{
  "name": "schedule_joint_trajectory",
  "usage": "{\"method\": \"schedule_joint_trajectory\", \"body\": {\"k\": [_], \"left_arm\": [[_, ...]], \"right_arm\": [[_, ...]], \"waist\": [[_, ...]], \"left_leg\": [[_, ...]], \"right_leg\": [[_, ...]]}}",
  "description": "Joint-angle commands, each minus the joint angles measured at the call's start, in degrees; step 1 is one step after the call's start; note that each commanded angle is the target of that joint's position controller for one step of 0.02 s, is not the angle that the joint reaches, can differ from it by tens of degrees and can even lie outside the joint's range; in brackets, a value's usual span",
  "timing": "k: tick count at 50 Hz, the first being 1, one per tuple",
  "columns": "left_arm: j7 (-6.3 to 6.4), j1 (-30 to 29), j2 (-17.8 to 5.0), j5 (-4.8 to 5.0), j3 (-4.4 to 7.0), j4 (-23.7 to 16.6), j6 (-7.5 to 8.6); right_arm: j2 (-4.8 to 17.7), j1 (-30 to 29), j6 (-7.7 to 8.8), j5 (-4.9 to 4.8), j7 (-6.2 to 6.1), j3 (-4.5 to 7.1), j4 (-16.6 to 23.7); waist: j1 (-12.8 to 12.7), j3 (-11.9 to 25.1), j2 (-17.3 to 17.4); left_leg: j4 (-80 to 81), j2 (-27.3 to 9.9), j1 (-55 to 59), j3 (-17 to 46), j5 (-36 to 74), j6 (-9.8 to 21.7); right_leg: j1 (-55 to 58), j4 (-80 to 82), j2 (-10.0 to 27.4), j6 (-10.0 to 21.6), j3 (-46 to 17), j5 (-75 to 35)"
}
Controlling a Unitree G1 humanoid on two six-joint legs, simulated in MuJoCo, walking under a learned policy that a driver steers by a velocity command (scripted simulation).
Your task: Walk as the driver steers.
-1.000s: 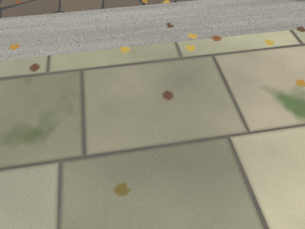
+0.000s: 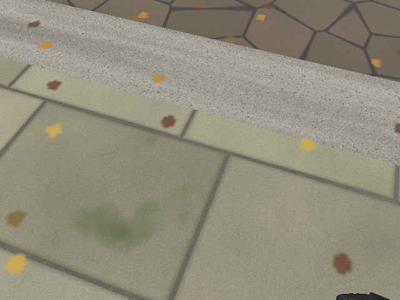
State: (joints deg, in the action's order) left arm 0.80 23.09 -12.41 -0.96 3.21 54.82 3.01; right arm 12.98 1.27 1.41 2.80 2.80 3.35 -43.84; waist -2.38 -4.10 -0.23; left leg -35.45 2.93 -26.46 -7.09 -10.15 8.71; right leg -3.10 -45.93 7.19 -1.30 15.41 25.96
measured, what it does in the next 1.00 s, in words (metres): walks ahead: right foot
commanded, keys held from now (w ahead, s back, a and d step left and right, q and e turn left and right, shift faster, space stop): w+q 0.22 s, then w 0.28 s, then e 0.50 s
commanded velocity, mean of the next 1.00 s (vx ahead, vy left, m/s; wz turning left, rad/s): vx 0.35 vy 0.00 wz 0.09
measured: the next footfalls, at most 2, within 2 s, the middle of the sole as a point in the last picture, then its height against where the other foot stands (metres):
right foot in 0.52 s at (228, 284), level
left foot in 1.06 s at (169, 274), level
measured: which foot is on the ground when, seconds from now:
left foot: down 0.00-0.54, up 0.56-1.00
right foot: up 0.00-0.50, down 0.52-1.00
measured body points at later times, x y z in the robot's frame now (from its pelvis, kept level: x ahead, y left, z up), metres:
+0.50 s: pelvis +0.28 +0.01 +0.01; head +0.31 +0.02 +0.46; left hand +0.45 +0.27 -0.08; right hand +0.28 -0.27 -0.12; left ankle +0.09 +0.05 -0.71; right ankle +0.44 -0.06 -0.70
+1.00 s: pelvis +0.43 +0.03 +0.02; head +0.46 +0.03 +0.47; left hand +0.45 +0.32 -0.10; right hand +0.60 -0.21 -0.09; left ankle +0.47 +0.16 -0.69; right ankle +0.45 -0.05 -0.72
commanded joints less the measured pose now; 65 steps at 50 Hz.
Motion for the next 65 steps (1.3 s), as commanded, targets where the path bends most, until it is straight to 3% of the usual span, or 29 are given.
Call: {"method": "schedule_joint_trajectory", "body": {"k": [1, 2, 3, 4, 5, 6, 11, 20, 23, 25, 26, 27, 28, 29, 30, 31, 32, 38, 44, 49, 52, 53, 54, 55, 56, 57, 58, 60, 65], "left_arm": [[-1.06, -8.34, -8.95, -0.13, 1.75, -10.95, 1.57], [-1.27, -9.42, -7.37, 0.60, 1.15, -11.46, 2.29], [-1.11, -7.70, -7.05, 0.46, 1.06, -10.30, 2.54], [-1.01, -6.97, -7.01, -0.69, 1.20, -9.89, 1.67], [-1.02, -4.59, -6.48, -1.58, 0.99, -9.71, 0.55], [-1.14, -4.52, -6.54, -1.97, 1.03, -9.77, -0.41], [-1.84, -14.24, -6.10, -1.84, 0.77, -13.45, -1.88], [-2.97, -28.39, -5.33, -0.98, -0.69, -18.31, -0.73], [-2.82, -25.86, -6.50, -0.71, -0.50, -18.39, -0.02], [-1.71, -15.10, -8.78, -0.41, 0.59, -15.04, 0.45], [-0.92, -6.31, -9.60, -0.80, 1.02, -12.47, 1.11], [-0.02, 2.84, -13.22, -2.12, 1.75, -10.97, 1.62], [-0.48, 3.16, -18.17, -2.37, 3.12, -10.05, 1.28], [-1.40, -0.17, -13.62, 0.70, 2.30, -10.43, 0.70], [-1.64, -6.06, -9.82, 1.26, 1.21, -10.95, 0.80], [-1.90, -8.02, -6.92, 0.95, 0.40, -10.93, 1.01], [-1.73, -8.13, -6.27, 1.10, 0.09, -10.42, 1.23], [-1.44, -6.37, -11.00, 0.66, 1.32, -8.85, 0.56], [-1.01, -3.75, -12.05, 0.39, 2.29, -9.65, -1.97], [-0.72, -4.04, -12.73, -0.34, 3.22, -11.02, -4.05], [-0.46, -8.45, -12.28, 0.64, 3.29, -12.70, -4.84], [-0.40, -7.59, -9.38, 1.07, 2.52, -13.67, -4.71], [-0.36, -3.71, -4.91, 1.72, 1.45, -15.00, -4.61], [0.10, -2.84, -10.98, -0.33, 2.90, -13.75, -5.06], [-0.02, -3.36, -12.33, -0.62, 3.50, -12.97, -5.33], [-0.34, -3.94, -11.85, -0.62, 3.61, -12.28, -5.82], [-0.81, -4.14, -11.53, -0.52, 3.60, -12.18, -6.37], [-1.92, -4.92, -10.99, -0.04, 3.29, -12.50, -7.11], [-2.90, -10.61, -9.84, 0.26, 2.45, -15.12, -7.89]], "right_arm": [[16.21, 20.67, -0.97, -1.27, -2.05, 4.91, -1.39], [13.66, 17.98, -0.86, -1.71, -2.53, 4.21, -2.07], [10.80, 15.35, -0.39, -1.99, -2.63, 3.45, -2.02], [8.99, 12.77, 0.07, -2.57, -2.71, 2.83, -1.75], [8.57, 12.13, 0.71, -2.73, -2.75, 2.54, -1.30], [8.05, 12.72, 1.43, -2.92, -2.61, 2.28, -1.45], [10.35, 19.27, 2.29, -2.85, -2.46, 2.66, -2.71], [9.06, 28.53, 2.73, -2.12, -3.49, 1.39, -5.66], [10.46, 26.72, 2.89, -1.69, -4.01, 1.39, -5.88], [11.75, 24.91, 3.14, -1.40, -3.93, 1.53, -6.04], [11.72, 23.58, 3.26, -1.68, -3.74, 1.46, -6.10], [8.75, 24.12, 3.63, -2.18, -3.71, 0.64, -4.37], [4.56, 33.73, 3.21, -4.59, -3.68, 0.22, -5.27], [8.64, 31.23, 2.91, -1.82, -4.10, 0.66, -5.94], [7.80, 26.07, 2.83, -1.40, -3.96, 0.51, -5.00], [7.35, 22.32, 2.89, -0.94, -3.77, 0.14, -4.14], [7.22, 20.09, 2.42, -0.65, -3.45, 0.14, -3.30], [5.16, 17.96, -0.53, -0.88, -3.23, -0.71, -1.10], [6.00, 8.58, -2.14, -1.47, -4.04, -0.99, 1.80], [6.42, 6.10, -1.57, -2.49, -5.01, -1.29, 3.36], [6.66, 12.39, -0.14, -2.59, -5.77, -1.26, 2.38], [10.13, 13.36, 0.38, -1.70, -6.38, -0.53, 2.51], [15.86, 8.87, -0.02, -1.42, -6.57, 0.37, 4.49], [14.26, 11.27, -0.70, -1.79, -5.98, 0.57, 3.83], [10.57, 10.76, -0.85, -2.03, -5.65, -0.47, 4.36], [8.43, 8.17, -0.91, -2.12, -5.49, -0.98, 4.78], [7.92, 6.30, -1.05, -1.76, -5.55, -1.17, 5.54], [8.55, 7.23, -1.10, -1.31, -5.70, -0.93, 5.71], [10.25, 12.49, -1.07, -1.33, -5.40, 0.21, 4.54]], "waist": [[9.66, 16.19, 3.67], [7.47, 9.66, 1.95], [4.51, 5.81, -1.00], [2.20, 4.38, -2.10], [0.86, 5.23, 0.86], [0.37, 5.28, 0.77], [2.93, 2.54, 1.55], [8.33, 0.33, 3.78], [5.72, 0.17, 4.71], [0.98, 5.19, 5.18], [-3.54, 9.35, 3.65], [-5.96, 16.69, -1.55], [-0.97, 22.30, -15.88], [0.31, 19.08, -5.83], [2.16, 11.24, -2.81], [2.05, 7.96, -0.15], [2.47, 6.44, -1.07], [5.01, 8.97, -3.48], [2.13, 8.15, -5.48], [0.73, 5.90, -7.35], [4.43, 5.55, -6.71], [3.47, 6.63, -0.37], [-0.46, 6.69, 14.04], [1.12, 8.22, 11.07], [0.32, 7.16, 6.10], [-0.50, 4.89, 4.35], [-1.03, 4.86, 6.03], [-0.05, 5.45, 9.06], [3.18, 6.39, 9.19]], "left_leg": [[19.52, -21.67, 42.85, 43.74, -3.64, 13.90], [19.56, -20.61, 35.99, 35.57, 2.32, 12.41], [20.20, -17.54, 28.57, 30.19, 10.00, 9.86], [21.07, -14.14, 23.89, 25.72, 13.63, 7.63], [21.41, -13.54, 20.57, 24.34, 18.15, 8.28], [21.57, -12.43, 19.66, 23.40, 20.96, 8.41], [24.21, -9.44, 19.30, 22.71, 18.02, 6.50], [22.09, -10.61, 31.24, 21.43, 28.51, 2.98], [19.37, -12.10, 31.91, 20.93, 37.19, 1.56], [8.62, -10.88, 31.39, 19.36, 51.91, -0.08], [-2.30, -8.41, 28.22, 16.59, 50.37, -1.28], [-18.62, -4.79, 18.54, 14.33, 31.54, -2.59], [-39.28, 7.17, 1.30, 10.15, -18.47, -5.85], [-42.62, 3.98, -1.08, 14.59, -18.15, -5.37], [-41.06, 0.87, -3.00, 13.54, -14.01, -6.11], [-38.07, -0.96, -3.71, 12.25, -12.24, -6.58], [-35.49, -2.38, -3.89, 11.64, -11.25, -7.09], [-23.98, -2.52, 0.43, 8.76, -8.87, -10.88], [-15.08, -2.64, 0.21, 9.38, -4.79, -11.28], [-5.80, -0.72, 2.68, 10.38, -10.89, -10.37], [13.93, -1.13, 14.54, 11.02, -3.61, -8.69], [19.74, -10.00, 20.18, 18.42, -2.49, -6.68], [21.94, -24.35, 24.60, 33.96, 13.14, -0.86], [19.06, -27.65, 20.99, 34.93, 23.56, 5.41], [18.50, -24.89, 19.47, 30.20, 25.31, 5.81], [18.44, -20.90, 17.25, 23.76, 23.73, 4.07], [18.35, -17.61, 17.39, 19.21, 22.11, 2.06], [17.22, -15.15, 18.91, 14.07, 27.04, 1.70], [16.78, -18.13, 24.47, 12.50, 23.83, 3.62]], "right_leg": [[-41.38, -37.44, -4.74, 0.65, -15.29, 1.41], [-41.73, -33.70, -2.18, 1.24, -15.87, -4.35], [-37.81, -27.42, -0.22, 1.46, -16.13, -6.95], [-34.23, -24.23, 0.64, 1.20, -16.53, -7.65], [-30.49, -22.47, 0.81, 0.45, -16.68, -7.61], [-29.67, -21.29, 0.79, -0.19, -16.63, -7.16], [-35.92, -10.49, -0.17, -2.14, -15.27, -16.33], [-37.59, 8.52, -4.00, 1.22, -12.88, -26.00], [-29.59, 13.93, -6.19, 4.21, -12.60, -21.89], [-15.79, 16.12, -10.02, 6.45, -11.46, -17.31], [-5.15, 19.84, -8.63, 8.03, -12.21, -22.42], [8.93, 18.20, 3.32, 10.81, -24.34, -28.11], [20.32, 21.10, 18.46, 21.75, -50.75, -46.81], [14.65, 23.68, 15.66, 21.34, -52.76, -52.48], [7.80, 23.67, 13.31, 20.23, -42.51, -56.71], [3.67, 24.65, 9.93, 18.73, -36.59, -61.24], [1.24, 26.02, 7.21, 17.31, -32.80, -62.50], [-7.08, 27.32, 2.16, 16.11, -26.48, -66.44], [-9.39, 27.25, 0.70, 13.77, -31.57, -43.18], [-8.21, 24.02, 0.94, 13.72, -39.04, -36.24], [-11.74, 19.43, -2.25, 9.03, -41.36, -31.55], [-16.14, 13.16, -5.90, 5.82, -37.64, -19.68], [-25.99, 1.83, -15.85, 2.56, -24.88, 4.28], [-26.15, -10.06, -14.56, 1.69, -19.81, 11.59], [-25.61, -15.20, -12.58, 1.41, -20.72, 8.68], [-25.31, -17.89, -11.27, 0.67, -20.51, 4.82], [-25.54, -19.59, -10.89, -0.02, -19.71, 1.76], [-26.43, -21.57, -11.05, -1.56, -18.28, -1.03], [-27.78, -14.15, -9.35, -2.55, -16.94, -1.15]]}}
